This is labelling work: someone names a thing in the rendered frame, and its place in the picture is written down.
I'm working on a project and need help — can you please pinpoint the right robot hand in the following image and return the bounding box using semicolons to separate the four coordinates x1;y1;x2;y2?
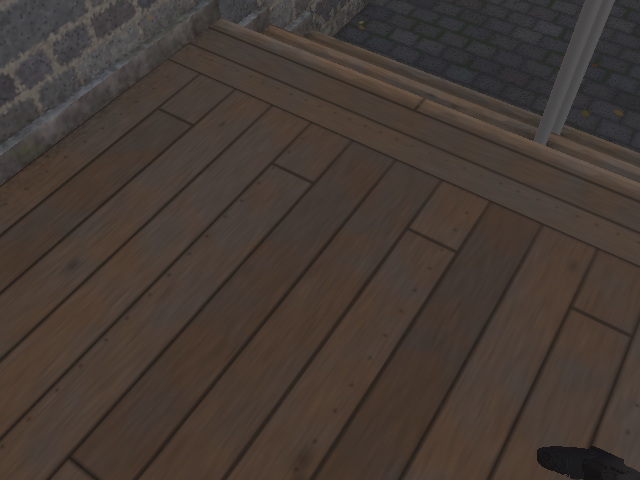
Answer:
537;446;640;480

